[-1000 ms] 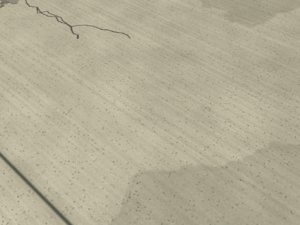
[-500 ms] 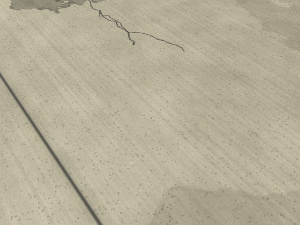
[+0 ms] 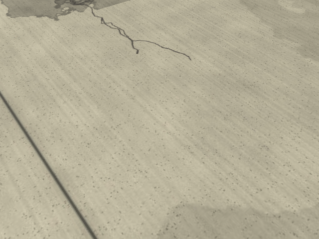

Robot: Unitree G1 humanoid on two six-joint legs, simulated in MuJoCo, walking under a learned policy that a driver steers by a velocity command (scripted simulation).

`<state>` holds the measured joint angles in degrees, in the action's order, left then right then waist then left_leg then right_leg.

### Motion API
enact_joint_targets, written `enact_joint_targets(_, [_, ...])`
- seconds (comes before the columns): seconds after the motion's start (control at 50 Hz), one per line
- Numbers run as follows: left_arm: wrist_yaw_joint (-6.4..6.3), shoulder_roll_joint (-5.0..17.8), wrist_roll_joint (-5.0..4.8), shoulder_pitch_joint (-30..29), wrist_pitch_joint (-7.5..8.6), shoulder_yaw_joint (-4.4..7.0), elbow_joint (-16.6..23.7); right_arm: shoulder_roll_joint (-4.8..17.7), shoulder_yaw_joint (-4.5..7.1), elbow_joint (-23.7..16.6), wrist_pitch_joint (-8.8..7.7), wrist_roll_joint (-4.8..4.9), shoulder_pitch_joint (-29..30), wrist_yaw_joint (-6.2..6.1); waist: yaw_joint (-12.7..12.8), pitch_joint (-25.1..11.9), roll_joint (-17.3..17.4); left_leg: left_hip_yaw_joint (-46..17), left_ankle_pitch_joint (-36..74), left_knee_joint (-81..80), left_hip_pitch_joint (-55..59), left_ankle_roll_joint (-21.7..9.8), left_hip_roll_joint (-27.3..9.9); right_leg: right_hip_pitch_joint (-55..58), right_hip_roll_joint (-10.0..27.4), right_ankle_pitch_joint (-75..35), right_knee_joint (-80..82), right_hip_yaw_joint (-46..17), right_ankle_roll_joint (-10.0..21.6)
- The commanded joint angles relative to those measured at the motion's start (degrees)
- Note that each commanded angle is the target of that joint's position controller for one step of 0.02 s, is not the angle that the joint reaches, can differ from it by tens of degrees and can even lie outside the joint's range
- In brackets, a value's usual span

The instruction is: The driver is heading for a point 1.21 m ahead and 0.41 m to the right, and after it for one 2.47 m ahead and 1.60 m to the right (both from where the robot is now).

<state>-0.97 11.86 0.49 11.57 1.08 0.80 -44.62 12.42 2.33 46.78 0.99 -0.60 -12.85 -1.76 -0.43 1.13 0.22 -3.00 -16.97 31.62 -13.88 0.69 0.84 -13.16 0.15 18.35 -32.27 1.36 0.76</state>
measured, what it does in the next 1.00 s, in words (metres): walks ahead: left foot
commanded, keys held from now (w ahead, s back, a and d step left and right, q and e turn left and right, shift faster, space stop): shift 0.52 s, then w+shift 0.30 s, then w+e+shift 0.18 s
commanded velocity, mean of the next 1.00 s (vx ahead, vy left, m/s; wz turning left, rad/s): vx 0.28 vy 0.00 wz -0.05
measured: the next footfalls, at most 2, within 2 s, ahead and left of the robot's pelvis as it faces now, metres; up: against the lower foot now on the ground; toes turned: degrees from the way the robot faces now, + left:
left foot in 0.86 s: +0.14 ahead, +0.16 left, +0.00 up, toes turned +5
right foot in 1.34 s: +0.51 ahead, -0.04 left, +0.00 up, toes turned -27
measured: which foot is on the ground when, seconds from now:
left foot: down 0.00-0.54, up 0.56-0.84, down 0.86-1.00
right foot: down 0.00-0.84, up 0.86-1.00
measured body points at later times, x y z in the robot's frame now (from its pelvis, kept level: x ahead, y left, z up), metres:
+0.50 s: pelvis +0.00 -0.01 +0.01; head +0.01 -0.02 +0.46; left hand +0.07 +0.24 -0.13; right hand +0.05 -0.27 -0.14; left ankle +0.00 +0.13 -0.73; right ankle -0.01 -0.11 -0.73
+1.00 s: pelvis +0.13 +0.07 +0.01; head +0.14 +0.08 +0.46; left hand +0.24 +0.31 -0.13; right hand +0.13 -0.19 -0.13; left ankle +0.10 +0.16 -0.73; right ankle +0.10 -0.07 -0.63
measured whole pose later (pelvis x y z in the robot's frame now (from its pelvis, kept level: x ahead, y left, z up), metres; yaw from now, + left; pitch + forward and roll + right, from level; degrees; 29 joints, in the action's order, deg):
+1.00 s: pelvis +0.13 +0.07 +0.01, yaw -4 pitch +2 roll +0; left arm 2.8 14.0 1.7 13.4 2.8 3.7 -52.2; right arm 11.6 2.8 57.1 -5.5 -2.0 -19.3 0.3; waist -0.7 -2.3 -2.3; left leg 9.2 -16.5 23.5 -9.2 -1.8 -0.4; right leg -33.5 2.1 10.5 -68.9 -2.3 5.8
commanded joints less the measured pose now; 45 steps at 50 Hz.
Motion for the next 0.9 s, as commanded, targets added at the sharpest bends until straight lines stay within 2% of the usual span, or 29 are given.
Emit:
enact_joint_targets(0.02, [-0.1, 5.8, -0.08, -0.2, 0.82, 1.51, 2.3, 5.7, 1.42, -1.9, -0.48, 0.09, -0.1, -0.52, 0.1, -1.9, -0.2, -2.8, 12.5, -4.0, 2.3, -1.3, -2.3, -1.0, 3.1, -10.9, 6.2, -3.6, 1.5])
enact_joint_targets(0.3, [-0.41, 5.9, -0.34, 1.3, 0.89, 1.69, -4.9, 5.3, 1.83, 5.7, -0.05, 0.36, -0.1, -1.3, 0.2, -0.4, -0.4, -1.9, 13.1, -6.0, 4.2, -0.5, -2.2, 0.3, 2.6, -11.6, 8.9, -3.5, 1.7])
enact_joint_targets(0.52, [-0.7, 5.8, -0.44, 2.4, 0.54, 1.51, -9.9, 4.9, 1.52, 11.2, -0.25, 0.47, -0.7, -1.55, 0.4, 0.6, -0.4, -1.0, 11.9, -7.6, 3.9, -0.1, -2.1, 1.3, 2.4, -11.1, 10.7, -3.7, 2.1])
enact_joint_targets(0.54, [-0.93, 7.1, -0.86, 4.8, 0.23, 2.07, -11.0, 4.5, 1.54, 12.4, -0.24, 0.88, -2.5, -1.57, 0.8, -2.0, -2.0, 2.4, -0.6, -4.6, 3.4, -0.5, 0.7, 3.2, 1.8, 4.0, 11.8, -4.0, 3.4])
enact_joint_targets(0.56, [-1.07, 9.8, -1.69, 7.0, 0.01, 3.02, -11.6, 4.8, 1.74, 12.1, -0.48, 1.44, -1.9, -1.38, 2.0, 0.0, -5.2, 4.8, -12.6, 0.9, -2.5, -1.1, 2.5, 3.2, 5.0, 22.9, 15.1, -9.5, 6.1])
enact_joint_targets(0.58, [-1.14, 12.3, -2.26, 10.5, 0.25, 3.83, -12.1, 5.1, 1.81, 10.0, -1.38, 1.81, 2.0, -0.95, 4.0, 3.4, -9.6, 6.5, -15.5, 9.1, -11.4, -1.5, 2.2, 4.0, 12.8, 37.4, 22.1, -20.7, 10.3])
enact_joint_targets(0.6, [-1.28, 14.7, -2.33, 10.8, 1.15, 4.62, -12.1, 4.3, 1.4, 7.0, -2.68, 2.6, 7.3, -0.27, 5.0, 8.5, -13.2, 3.8, -12.6, 18.2, -18.2, -2.4, -1.8, 1.6, 21.5, 40.5, 28.9, -33.5, 15.1])
enact_joint_targets(0.62, [-1.31, 13.3, -1.44, 8.7, 2.45, 4.26, -10.9, 5.2, 1.66, 5.6, -3.91, 2.94, 10.0, 0.24, 4.4, 11.0, -10.0, 0.4, -11.5, 25.0, -24.8, -3.1, -5.0, 2.8, 24.1, 33.6, 30.4, -36.9, 16.3])
enact_joint_targets(0.64, [-1.11, 10.9, -1.12, 6.3, 3.59, 3.71, -10.0, 5.2, 1.85, 6.0, -4.99, 2.69, 8.5, 0.75, 2.5, 9.7, -6.8, -0.9, -8.1, 27.6, -28.4, -3.8, -7.0, 6.0, 23.0, 26.3, 28.8, -33.8, 14.7])
enact_joint_targets(0.66, [-0.81, 9.6, -1.43, 5.0, 4.2, 3.45, -9.2, 4.9, 1.98, 6.8, -5.87, 2.45, 6.3, 1.2, 1.4, 6.5, -5.1, -0.8, -5.5, 26.6, -28.4, -4.3, -8.0, 8.4, 20.8, 21.1, 27.4, -29.2, 12.8])
enact_joint_targets(0.7, [-0.56, 9.9, -2.37, 5.2, 4.28, 3.66, -8.8, 4.6, 2.13, 7.3, -6.98, 2.36, 5.8, 1.57, 1.5, 2.8, -5.6, 2.3, -2.1, 16.9, -21.8, -3.4, -7.3, 7.8, 15.8, 13.6, 26.9, -19.3, 9.6])
enact_joint_targets(0.74, [-0.51, 11.4, -2.54, 4.8, 4.05, 4.02, -8.4, 2.8, 1.67, 7.6, -7.32, 2.31, 5.8, 1.76, 0.8, 1.9, -7.6, 5.8, 0.2, 8.3, -11.3, -1.9, -4.7, 1.7, 11.9, 10.0, 26.4, -12.5, 8.9])
enact_joint_targets(0.76, [0.41, 11.6, 1.73, 7.1, 3.38, 4.41, -10.4, 2.5, 1.56, 6.5, -4.98, -2.32, 5.5, 4.03, 0.6, 1.3, -8.5, 9.6, -3.9, 3.8, -6.5, -1.7, -1.5, -0.4, 10.0, 14.0, 26.0, -9.8, 9.9])
enact_joint_targets(0.78, [0.81, 11.5, 2.03, 6.7, 3.01, 4.69, -10.3, 2.5, 1.86, 6.4, -3.84, -2.18, 4.3, 4.55, -0.1, 2.6, -8.7, 11.8, -1.4, 1.7, -1.8, -1.5, -0.7, -4.1, 10.3, 15.5, 24.6, -9.1, 10.5])
enact_joint_targets(0.8, [0.99, 11.7, 1.17, 5.0, 2.79, 4.88, -9.8, 2.4, 1.9, 6.9, -3.38, -1.49, 1.2, 4.47, -1.9, 3.1, -7.3, 13.3, 2.8, -1.0, 4.1, -1.6, -0.4, -8.6, 10.5, 18.1, 22.5, -8.6, 10.6])
enact_joint_targets(0.82, [1.11, 12.0, 0.77, 3.4, 2.7, 5.05, -9.2, 3.1, 2.17, 8.0, -3.39, -1.27, -3.1, 4.08, -4.0, 3.2, -5.2, 13.8, 2.5, -2.1, 10.8, -1.9, 0.3, -13.7, 9.9, 19.5, 18.7, -7.8, 10.3])
enact_joint_targets(0.84, [1.28, 9.9, 1.06, 1.9, 2.89, 4.48, -8.6, 5.1, 2.9, 10.3, -4.31, -1.19, -11.3, 3.34, -8.0, 1.7, 0.4, 10.4, -0.2, -4.4, 21.8, -2.3, -0.6, -21.0, 7.1, 15.2, 7.5, -6.5, 9.4])
enact_joint_targets(0.86, [1.47, 3.9, 1.82, -2.8, 3.31, 2.8, -6.1, 11.1, 4.26, 12.5, -5.62, -2.49, -22.7, 2.27, -13.7, -1.5, 15.4, -8.1, -18.4, -13.9, 28.1, -3.1, -13.8, -29.0, -0.2, 9.7, -18.9, 0.0, 7.0])
enact_joint_targets(0.88, [1.43, -0.2, 0.67, -4.4, 3.73, 1.99, -2.4, 14.1, 3.77, 11.2, -6.14, -3.28, -20.9, 1.82, -10.1, -0.9, 18.7, -33.1, -38.4, -25.6, 24.5, -5.1, -24.6, -40.3, -5.0, 9.0, -34.0, -5.8, 7.1])
enact_joint_targets(0.9, [2.07, 2.2, 0.24, -2.9, 3.68, 2.29, -1.7, 13.5, 3.61, 9.6, -5.75, -2.67, -13.3, 1.55, -4.9, 1.1, 13.2, -36.2, -41.8, -27.1, 19.4, -7.6, -27.9, -43.3, 0.5, 2.0, -40.4, -9.1, 8.0])
Keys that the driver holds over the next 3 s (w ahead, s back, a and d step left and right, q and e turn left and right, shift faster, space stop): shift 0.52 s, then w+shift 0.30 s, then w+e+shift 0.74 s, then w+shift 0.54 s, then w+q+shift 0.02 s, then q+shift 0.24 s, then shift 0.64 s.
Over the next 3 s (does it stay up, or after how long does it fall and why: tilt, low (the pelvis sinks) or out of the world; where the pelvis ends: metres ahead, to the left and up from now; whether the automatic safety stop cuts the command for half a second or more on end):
stays up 1.29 -0.61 0.00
